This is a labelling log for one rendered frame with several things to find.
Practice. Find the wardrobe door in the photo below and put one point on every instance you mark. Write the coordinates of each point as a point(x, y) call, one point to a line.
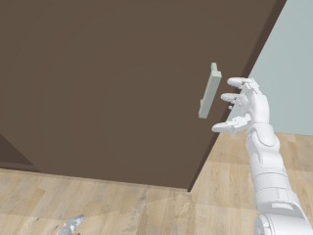
point(9, 154)
point(112, 89)

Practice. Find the robot left hand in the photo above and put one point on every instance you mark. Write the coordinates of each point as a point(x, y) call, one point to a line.
point(71, 225)

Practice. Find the robot right upper arm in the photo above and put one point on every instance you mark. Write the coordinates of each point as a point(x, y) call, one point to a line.
point(268, 223)

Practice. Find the robot right forearm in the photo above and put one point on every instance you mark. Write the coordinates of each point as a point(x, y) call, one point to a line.
point(272, 188)

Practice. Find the handle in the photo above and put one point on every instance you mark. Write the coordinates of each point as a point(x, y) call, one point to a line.
point(210, 91)

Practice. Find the robot right hand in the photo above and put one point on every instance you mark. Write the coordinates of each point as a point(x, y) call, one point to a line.
point(256, 107)

